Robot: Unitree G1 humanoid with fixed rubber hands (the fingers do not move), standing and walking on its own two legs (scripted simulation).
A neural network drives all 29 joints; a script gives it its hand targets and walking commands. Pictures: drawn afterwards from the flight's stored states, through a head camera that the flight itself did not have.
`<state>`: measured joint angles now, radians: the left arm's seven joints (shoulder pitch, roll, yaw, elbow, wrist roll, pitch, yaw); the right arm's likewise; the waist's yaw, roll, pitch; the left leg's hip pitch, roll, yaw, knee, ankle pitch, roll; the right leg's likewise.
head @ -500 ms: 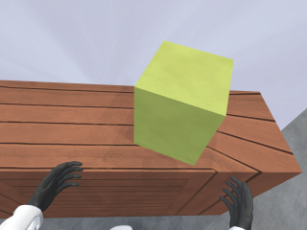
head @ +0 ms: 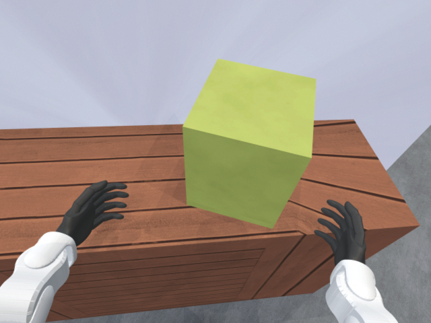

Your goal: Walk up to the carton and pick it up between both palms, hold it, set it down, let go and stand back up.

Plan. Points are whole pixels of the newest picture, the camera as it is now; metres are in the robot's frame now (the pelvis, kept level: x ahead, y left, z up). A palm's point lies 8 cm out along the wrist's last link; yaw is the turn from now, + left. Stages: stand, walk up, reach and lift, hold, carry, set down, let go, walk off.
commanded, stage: reach and lift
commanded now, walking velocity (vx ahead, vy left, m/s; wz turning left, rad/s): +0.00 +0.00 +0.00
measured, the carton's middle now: (246, 146) +0.43 -0.03 +0.06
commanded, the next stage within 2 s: none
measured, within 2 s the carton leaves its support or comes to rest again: neither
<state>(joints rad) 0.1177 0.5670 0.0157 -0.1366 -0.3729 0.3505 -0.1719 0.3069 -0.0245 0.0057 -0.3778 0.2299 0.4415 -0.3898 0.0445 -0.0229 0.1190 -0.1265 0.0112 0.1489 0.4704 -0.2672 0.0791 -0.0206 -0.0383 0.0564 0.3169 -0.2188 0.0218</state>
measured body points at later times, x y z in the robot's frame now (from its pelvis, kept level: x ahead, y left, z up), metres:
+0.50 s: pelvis +0.00 -0.01 +0.00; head +0.02 +0.02 +0.45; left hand +0.34 +0.23 +0.11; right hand +0.29 -0.20 +0.11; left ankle +0.01 +0.06 -0.74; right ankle -0.02 -0.19 -0.74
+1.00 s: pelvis -0.03 -0.03 +0.00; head +0.00 +0.00 +0.45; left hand +0.40 +0.20 +0.15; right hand +0.33 -0.21 +0.14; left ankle +0.01 +0.06 -0.74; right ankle -0.02 -0.19 -0.74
